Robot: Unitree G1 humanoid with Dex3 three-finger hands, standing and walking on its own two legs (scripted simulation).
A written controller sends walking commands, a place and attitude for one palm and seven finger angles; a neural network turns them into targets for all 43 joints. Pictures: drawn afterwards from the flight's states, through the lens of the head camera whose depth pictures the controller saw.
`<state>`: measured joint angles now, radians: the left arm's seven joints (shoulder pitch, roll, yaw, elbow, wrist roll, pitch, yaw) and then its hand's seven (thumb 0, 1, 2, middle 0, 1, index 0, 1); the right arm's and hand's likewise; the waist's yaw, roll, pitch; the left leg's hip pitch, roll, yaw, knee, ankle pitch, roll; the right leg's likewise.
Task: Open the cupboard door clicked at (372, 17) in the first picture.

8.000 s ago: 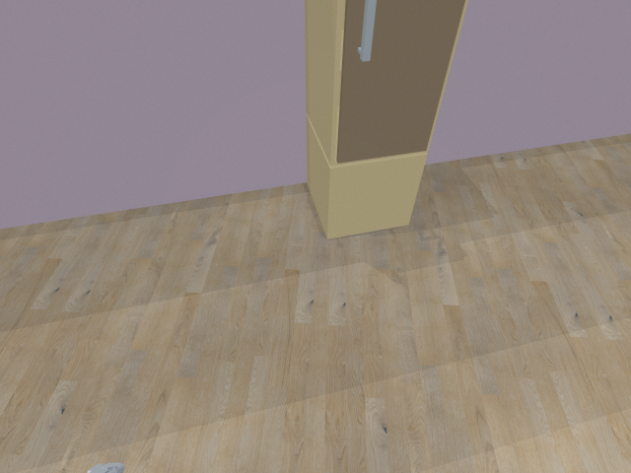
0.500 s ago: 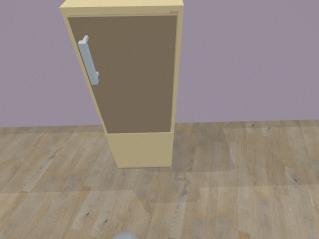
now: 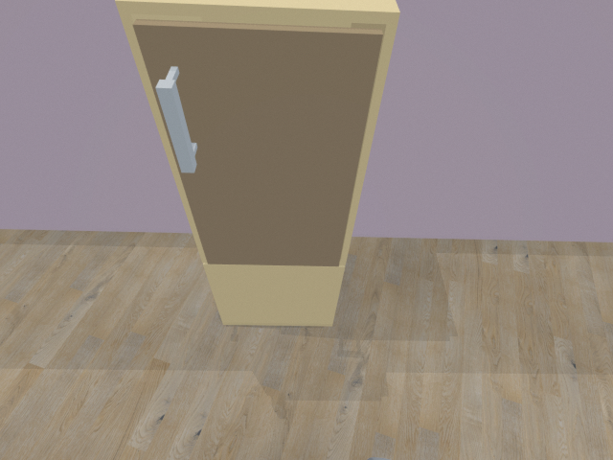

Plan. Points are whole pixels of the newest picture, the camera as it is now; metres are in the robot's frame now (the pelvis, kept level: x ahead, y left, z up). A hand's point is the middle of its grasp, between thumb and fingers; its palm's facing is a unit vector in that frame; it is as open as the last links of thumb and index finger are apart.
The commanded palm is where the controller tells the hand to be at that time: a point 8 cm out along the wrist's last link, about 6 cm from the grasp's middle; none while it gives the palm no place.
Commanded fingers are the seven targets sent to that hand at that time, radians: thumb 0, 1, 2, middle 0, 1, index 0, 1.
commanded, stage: come to a stop and stand still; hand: left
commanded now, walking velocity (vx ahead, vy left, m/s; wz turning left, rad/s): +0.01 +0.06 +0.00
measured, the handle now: (181, 122) +0.56 +0.25 +0.11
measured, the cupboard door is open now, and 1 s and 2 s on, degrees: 0 0 0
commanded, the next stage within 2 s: look again from close up in 0.60 s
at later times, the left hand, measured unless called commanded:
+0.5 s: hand out of the picture +0.02 +0.12 -0.17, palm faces +0.06 -0.98 -0.19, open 7.3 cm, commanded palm none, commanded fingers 0.00 0.90 0.90 -0.20 -0.30 -0.20 -0.30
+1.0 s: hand out of the picture +0.01 +0.15 -0.17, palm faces +0.05 -0.97 -0.23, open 7.4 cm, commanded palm none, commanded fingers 0.00 0.90 0.90 -0.20 -0.30 -0.20 -0.30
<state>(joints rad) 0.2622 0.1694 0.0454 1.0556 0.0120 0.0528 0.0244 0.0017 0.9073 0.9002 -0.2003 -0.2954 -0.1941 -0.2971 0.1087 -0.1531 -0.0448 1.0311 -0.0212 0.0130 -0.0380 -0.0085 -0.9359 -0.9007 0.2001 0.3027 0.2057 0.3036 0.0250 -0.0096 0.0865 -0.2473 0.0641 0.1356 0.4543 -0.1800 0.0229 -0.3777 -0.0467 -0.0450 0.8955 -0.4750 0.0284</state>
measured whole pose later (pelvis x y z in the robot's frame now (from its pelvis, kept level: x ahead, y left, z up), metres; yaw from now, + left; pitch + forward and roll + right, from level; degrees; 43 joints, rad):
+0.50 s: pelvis -0.02 -0.06 +0.00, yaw +0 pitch -2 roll +0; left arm 0.21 0.17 0.03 1.08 0.00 0.01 0.02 0.00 0.93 0.90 -0.20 -0.30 -0.20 -0.30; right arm 0.30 -0.13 -0.02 1.15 -0.02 0.01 -0.02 0.01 -0.91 -0.90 0.19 0.30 0.20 0.30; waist 0.01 -0.01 0.02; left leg -0.17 0.04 0.02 0.45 -0.26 -0.03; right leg -0.22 0.00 -0.09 0.45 -0.20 -0.04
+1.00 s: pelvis -0.02 -0.04 -0.01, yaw +0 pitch -3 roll +0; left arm 0.31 0.21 0.01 1.04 0.01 -0.01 0.03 0.00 0.90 0.90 -0.20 -0.30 -0.20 -0.30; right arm 0.30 -0.23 -0.03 1.02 -0.02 -0.01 -0.02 0.01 -0.91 -0.90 0.20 0.30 0.20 0.30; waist 0.00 0.00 -0.03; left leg -0.17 0.02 0.03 0.53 -0.31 0.00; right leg -0.22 -0.02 -0.08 0.51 -0.24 -0.02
